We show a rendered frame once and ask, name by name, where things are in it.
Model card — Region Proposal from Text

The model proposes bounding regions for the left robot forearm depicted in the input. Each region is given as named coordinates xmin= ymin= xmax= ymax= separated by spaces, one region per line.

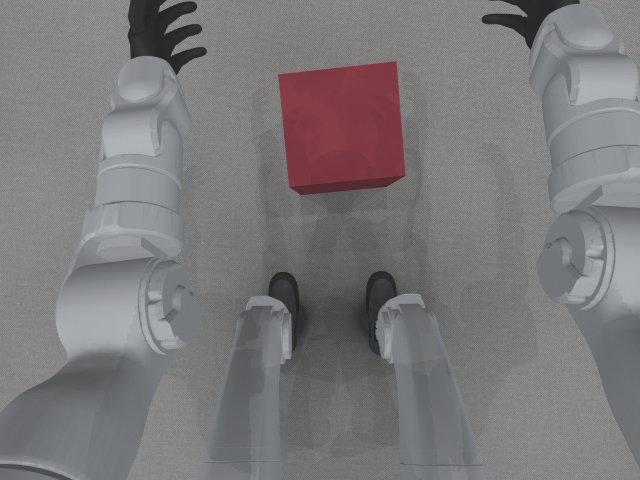
xmin=55 ymin=56 xmax=192 ymax=348

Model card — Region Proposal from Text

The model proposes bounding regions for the robot right upper arm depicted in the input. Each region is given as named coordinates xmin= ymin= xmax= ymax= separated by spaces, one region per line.
xmin=537 ymin=205 xmax=640 ymax=468

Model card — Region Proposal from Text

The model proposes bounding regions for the robot right foot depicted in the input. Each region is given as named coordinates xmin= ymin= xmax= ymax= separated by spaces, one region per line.
xmin=366 ymin=271 xmax=397 ymax=356

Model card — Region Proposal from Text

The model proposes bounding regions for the right robot thigh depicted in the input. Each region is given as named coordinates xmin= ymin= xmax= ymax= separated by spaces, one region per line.
xmin=379 ymin=304 xmax=487 ymax=480

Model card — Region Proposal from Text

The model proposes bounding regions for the robot left upper arm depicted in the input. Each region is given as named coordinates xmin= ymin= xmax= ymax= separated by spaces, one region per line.
xmin=0 ymin=256 xmax=201 ymax=480

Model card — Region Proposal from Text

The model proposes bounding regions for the left robot hand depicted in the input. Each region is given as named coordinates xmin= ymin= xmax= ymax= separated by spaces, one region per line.
xmin=128 ymin=0 xmax=207 ymax=75

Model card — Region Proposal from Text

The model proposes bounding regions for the right robot hand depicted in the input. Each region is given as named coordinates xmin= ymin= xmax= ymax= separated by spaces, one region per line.
xmin=482 ymin=0 xmax=580 ymax=50

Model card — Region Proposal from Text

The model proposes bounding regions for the carton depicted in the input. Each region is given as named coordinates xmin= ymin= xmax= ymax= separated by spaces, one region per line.
xmin=278 ymin=61 xmax=406 ymax=195

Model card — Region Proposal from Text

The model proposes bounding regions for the right robot forearm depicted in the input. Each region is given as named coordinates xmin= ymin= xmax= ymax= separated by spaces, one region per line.
xmin=529 ymin=4 xmax=640 ymax=216

